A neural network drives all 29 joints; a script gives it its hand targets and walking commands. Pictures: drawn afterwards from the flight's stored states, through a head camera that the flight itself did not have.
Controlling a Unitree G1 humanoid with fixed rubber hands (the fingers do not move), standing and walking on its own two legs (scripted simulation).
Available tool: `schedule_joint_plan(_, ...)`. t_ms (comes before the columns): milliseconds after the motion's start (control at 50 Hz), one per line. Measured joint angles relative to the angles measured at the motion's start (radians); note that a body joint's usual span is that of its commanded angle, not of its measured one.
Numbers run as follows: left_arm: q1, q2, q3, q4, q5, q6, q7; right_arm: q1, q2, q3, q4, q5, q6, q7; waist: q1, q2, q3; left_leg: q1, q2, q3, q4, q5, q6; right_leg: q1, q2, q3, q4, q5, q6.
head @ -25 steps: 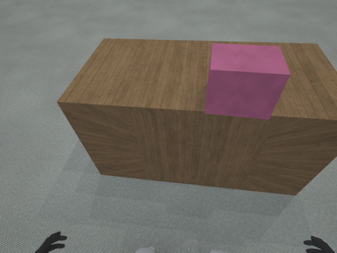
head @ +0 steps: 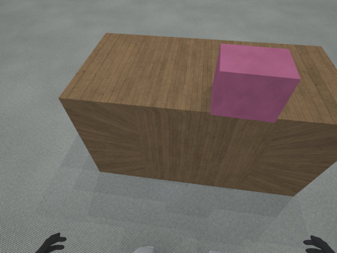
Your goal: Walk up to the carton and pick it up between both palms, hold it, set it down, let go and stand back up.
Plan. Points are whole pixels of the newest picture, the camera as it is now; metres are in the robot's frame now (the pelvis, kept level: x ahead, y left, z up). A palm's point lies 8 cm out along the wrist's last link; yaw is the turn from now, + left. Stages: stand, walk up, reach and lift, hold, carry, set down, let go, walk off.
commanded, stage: walk up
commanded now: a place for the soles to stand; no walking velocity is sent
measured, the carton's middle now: (247, 83) +0.67 -0.24 +0.00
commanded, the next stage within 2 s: none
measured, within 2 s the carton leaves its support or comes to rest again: neither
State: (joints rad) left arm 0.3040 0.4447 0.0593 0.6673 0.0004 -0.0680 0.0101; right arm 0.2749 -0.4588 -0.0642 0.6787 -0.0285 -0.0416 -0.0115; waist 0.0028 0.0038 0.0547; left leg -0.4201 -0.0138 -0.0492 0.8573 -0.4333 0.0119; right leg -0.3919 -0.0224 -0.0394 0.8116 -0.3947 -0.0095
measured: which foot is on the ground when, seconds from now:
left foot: down 0.00-1.00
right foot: down 0.00-1.00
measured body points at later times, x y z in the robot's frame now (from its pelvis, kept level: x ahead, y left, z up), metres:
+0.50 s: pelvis +0.02 +0.00 +0.00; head +0.03 +0.01 +0.45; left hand +0.13 +0.33 -0.08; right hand +0.14 -0.33 -0.06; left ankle +0.03 +0.12 -0.70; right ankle +0.04 -0.12 -0.70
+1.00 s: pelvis +0.01 -0.01 +0.00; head +0.02 -0.02 +0.45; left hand +0.13 +0.32 -0.07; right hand +0.14 -0.34 -0.07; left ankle +0.04 +0.12 -0.70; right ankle +0.05 -0.13 -0.70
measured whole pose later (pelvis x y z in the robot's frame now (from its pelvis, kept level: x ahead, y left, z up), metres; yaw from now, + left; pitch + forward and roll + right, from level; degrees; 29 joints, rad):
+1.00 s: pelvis +0.01 -0.01 +0.00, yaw +0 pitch +0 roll +0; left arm 0.30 0.44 0.06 0.67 0.00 -0.06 0.00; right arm 0.27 -0.46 -0.06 0.68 -0.03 -0.07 -0.01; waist 0.00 0.02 0.01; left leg -0.42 -0.01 -0.05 0.80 -0.38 0.01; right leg -0.43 -0.02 -0.04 0.81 -0.37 -0.02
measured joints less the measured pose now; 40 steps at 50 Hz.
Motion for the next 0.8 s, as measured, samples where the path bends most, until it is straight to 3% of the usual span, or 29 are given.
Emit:
schedule_joint_plan(100,0.0,0.0,0.0,0.0,0.0,0.001,0.0,0.0,0.001,0.0,0.0,0.0,-0.007,0.002,-0.002,0.002,-0.003,0.0,-0.011,0.0,-0.013,0.033,0.013,-0.006,-0.01,-0.001,0.014,-0.022,0.001)
schedule_joint_plan(180,0.0,0.001,0.0,0.0,0.0,0.003,0.0,0.0,0.001,0.0,0.0,0.0,-0.015,0.002,-0.002,0.001,-0.003,0.0,0.004,0.0,-0.014,0.016,0.015,-0.032,0.011,0.0,0.025,-0.125,0.001)
schedule_joint_plan(260,0.0,0.0,0.0,0.0,0.0,0.003,0.0,-0.003,0.001,0.0,0.0,0.004,-0.012,0.002,0.0,0.001,-0.003,0.0,0.001,0.0,-0.013,0.015,0.003,-0.024,0.006,0.0,-0.027,0.061,0.004)
schedule_joint_plan(480,0.0,0.001,0.0,0.0,0.0,0.002,0.0,-0.008,0.001,0.0,0.0,0.004,-0.013,0.002,0.001,0.007,-0.04,0.0,0.003,0.0,-0.024,0.013,0.011,-0.029,0.005,0.0,-0.01,-0.025,0.007)
schedule_joint_plan(560,0.0,0.0,0.0,0.0,0.0,0.002,0.0,-0.008,0.001,0.0,0.0,0.003,-0.013,0.002,0.001,0.008,-0.041,0.0,0.009,0.0,-0.024,0.011,-0.004,-0.032,0.01,0.0,-0.014,0.02,0.006)
schedule_joint_plan(680,0.0,-0.001,0.0,0.0,0.0,-0.003,-0.001,-0.008,0.001,0.0,0.0,0.003,-0.013,0.002,0.002,0.011,-0.044,0.001,-0.001,0.0,-0.035,0.003,0.008,-0.026,-0.001,0.0,-0.01,0.004,0.0)
schedule_joint_plan(800,0.0,-0.001,0.0,0.0,0.0,0.005,-0.001,-0.005,0.002,0.0,0.0,0.002,-0.029,0.002,-0.001,0.009,-0.047,0.001,0.005,0.0,-0.042,0.029,-0.008,-0.04,0.004,0.0,0.005,-0.032,0.0)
